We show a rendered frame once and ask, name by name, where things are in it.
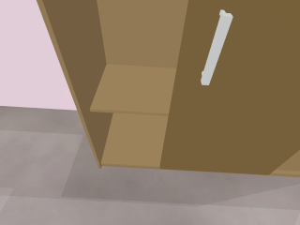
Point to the wardrobe door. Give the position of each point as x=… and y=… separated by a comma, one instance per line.
x=247, y=120
x=292, y=164

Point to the handle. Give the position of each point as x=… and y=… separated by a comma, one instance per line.
x=223, y=26

